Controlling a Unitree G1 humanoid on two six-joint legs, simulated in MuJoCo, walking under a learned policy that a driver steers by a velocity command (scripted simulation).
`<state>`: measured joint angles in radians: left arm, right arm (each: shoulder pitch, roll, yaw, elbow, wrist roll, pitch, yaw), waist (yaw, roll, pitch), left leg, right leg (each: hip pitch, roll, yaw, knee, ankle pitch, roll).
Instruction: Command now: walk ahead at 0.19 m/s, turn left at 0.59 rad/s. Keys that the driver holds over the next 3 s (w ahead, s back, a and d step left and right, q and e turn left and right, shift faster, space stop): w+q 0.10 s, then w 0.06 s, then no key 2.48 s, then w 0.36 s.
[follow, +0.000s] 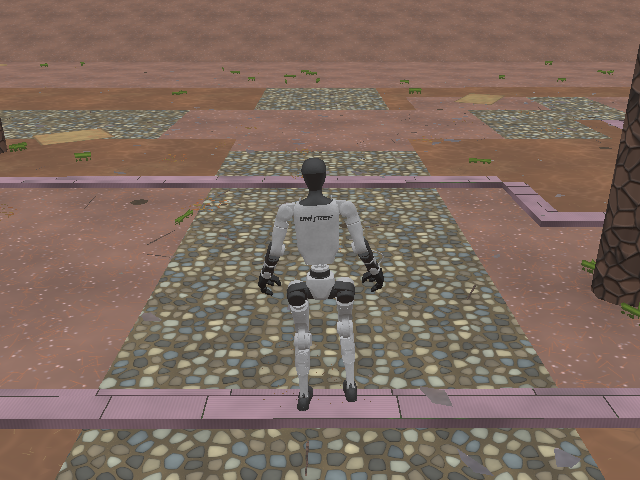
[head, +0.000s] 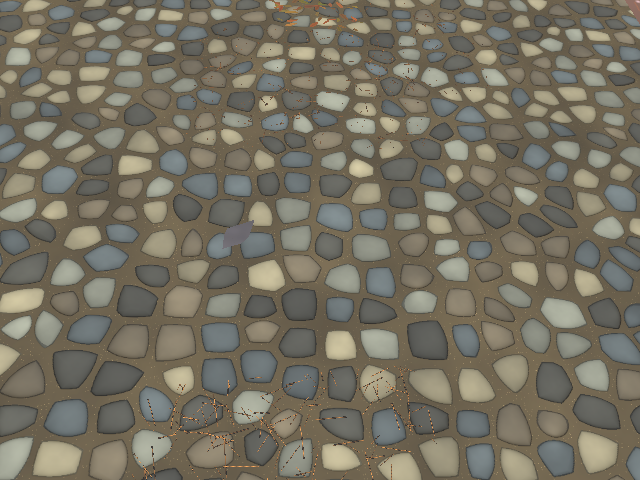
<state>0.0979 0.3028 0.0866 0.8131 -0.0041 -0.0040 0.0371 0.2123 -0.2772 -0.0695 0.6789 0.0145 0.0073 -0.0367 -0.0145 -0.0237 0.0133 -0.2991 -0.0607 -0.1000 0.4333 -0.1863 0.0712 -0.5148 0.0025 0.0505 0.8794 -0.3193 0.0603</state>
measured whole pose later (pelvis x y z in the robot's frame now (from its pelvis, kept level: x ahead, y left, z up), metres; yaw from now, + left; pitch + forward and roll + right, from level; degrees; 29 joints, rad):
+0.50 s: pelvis +0.10 -0.01 +0.00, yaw +9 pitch +1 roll +0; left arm 0.26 0.25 0.04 0.83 -0.01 -0.03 0.01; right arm 0.15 -0.26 -0.05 0.65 0.01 0.00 0.00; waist 0.06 0.03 0.04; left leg -0.42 0.01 -0.03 0.60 -0.21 -0.03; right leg -0.10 0.00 -0.01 0.38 -0.30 0.00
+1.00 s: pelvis +0.15 +0.02 -0.01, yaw +9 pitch -1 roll +0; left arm 0.21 0.26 0.01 0.88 0.01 0.01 0.04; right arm 0.13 -0.23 -0.04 0.76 0.00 0.00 0.00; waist 0.01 0.00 0.03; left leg -0.28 -0.03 -0.01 0.55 -0.26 0.03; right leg -0.11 -0.04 0.01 0.49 -0.37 0.04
